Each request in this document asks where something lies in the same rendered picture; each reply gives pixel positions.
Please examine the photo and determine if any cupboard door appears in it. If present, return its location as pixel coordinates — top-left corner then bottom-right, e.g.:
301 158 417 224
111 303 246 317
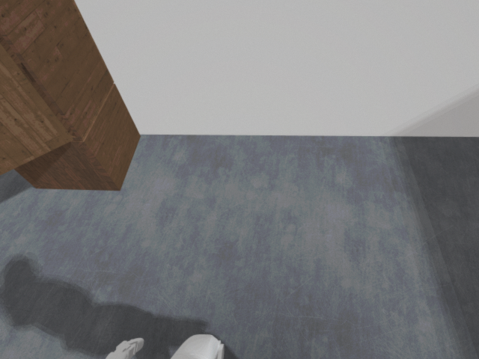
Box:
0 44 73 175

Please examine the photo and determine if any left robot thigh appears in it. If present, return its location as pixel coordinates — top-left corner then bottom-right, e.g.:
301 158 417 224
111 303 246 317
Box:
171 334 224 359

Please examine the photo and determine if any left robot hand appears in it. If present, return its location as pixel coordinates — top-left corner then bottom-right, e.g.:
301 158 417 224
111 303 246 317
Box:
106 338 144 359

